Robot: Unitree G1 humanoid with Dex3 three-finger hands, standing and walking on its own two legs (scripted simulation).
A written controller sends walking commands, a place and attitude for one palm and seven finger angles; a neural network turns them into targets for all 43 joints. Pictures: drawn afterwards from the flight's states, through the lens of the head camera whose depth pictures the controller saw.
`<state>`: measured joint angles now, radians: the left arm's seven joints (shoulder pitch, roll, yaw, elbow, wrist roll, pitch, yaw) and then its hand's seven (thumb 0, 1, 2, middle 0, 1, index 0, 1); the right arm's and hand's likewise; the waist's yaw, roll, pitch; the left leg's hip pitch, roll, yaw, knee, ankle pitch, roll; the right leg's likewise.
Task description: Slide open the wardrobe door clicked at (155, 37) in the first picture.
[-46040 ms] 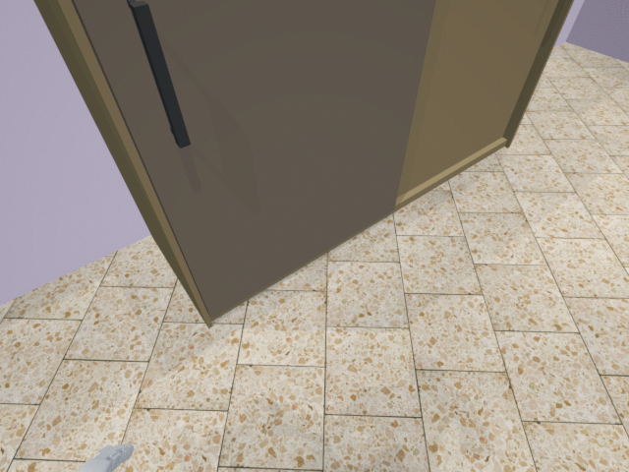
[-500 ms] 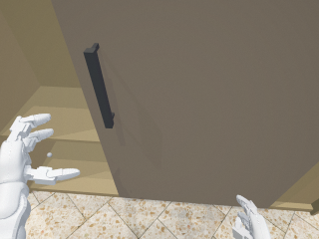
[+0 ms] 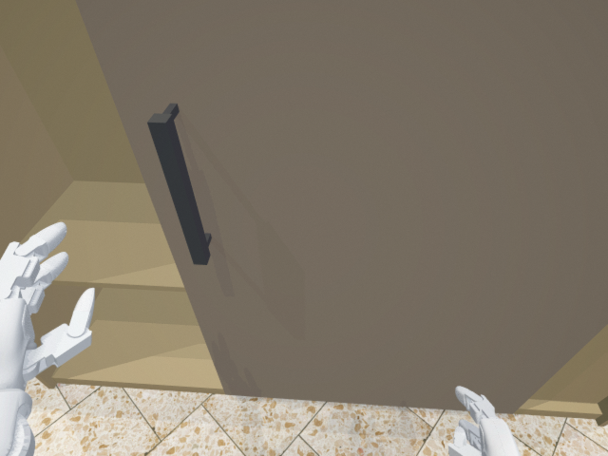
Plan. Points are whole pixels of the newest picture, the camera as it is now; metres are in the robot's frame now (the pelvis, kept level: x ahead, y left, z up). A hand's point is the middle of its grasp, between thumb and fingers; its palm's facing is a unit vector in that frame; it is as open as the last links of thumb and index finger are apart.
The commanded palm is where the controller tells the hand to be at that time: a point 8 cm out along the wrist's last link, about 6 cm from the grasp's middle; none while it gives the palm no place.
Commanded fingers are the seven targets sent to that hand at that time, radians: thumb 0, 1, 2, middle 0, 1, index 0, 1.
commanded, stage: draw the hand back to the body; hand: left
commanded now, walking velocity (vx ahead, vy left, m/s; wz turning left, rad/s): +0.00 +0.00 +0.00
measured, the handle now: (188, 192) +0.44 +0.24 +0.13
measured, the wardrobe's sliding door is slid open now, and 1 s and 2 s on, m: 0.59 0.59 0.59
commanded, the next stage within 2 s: step back with the hand held close in 0.36 s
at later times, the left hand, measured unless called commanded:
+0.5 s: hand (95, 331) +0.18 +0.24 +0.15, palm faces +0.44 -0.82 -0.37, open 7.4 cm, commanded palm +0.14 +0.28 +0.17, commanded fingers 0.00 0.90 0.90 -0.20 -0.30 -0.20 -0.30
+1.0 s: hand (21, 354) +0.15 +0.29 +0.16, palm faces +0.37 -0.79 -0.48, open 7.4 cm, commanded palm +0.08 +0.33 +0.17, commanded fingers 0.00 0.90 0.90 -0.20 -0.30 -0.20 -0.30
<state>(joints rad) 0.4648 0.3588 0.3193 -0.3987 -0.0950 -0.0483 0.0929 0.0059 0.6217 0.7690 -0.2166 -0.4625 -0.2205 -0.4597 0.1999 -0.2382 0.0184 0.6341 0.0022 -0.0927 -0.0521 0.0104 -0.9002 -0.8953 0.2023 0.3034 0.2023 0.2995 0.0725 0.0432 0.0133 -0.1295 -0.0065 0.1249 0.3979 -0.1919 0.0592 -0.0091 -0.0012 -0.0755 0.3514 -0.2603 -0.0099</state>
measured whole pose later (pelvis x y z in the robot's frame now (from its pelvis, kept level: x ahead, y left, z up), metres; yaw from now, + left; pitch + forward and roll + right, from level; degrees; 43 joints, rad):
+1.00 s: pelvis -0.06 +0.03 -0.01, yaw +0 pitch -1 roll -2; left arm 0.53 0.47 0.43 -0.53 -0.06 -0.17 0.11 0.01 0.89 0.90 -0.21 -0.30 -0.22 -0.30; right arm 0.20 -0.23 0.00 0.51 0.01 0.00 -0.09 0.01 -0.90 -0.90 0.20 0.30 0.20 0.30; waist 0.00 0.00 0.04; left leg -0.36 -0.01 0.14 0.50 -0.15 0.11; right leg -0.25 0.01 -0.02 0.51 -0.25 0.02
